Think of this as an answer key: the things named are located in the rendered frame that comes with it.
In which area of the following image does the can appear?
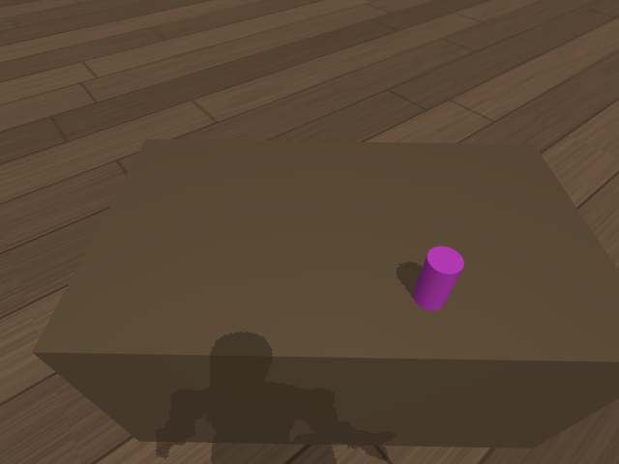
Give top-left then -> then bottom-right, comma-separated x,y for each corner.
413,246 -> 464,310

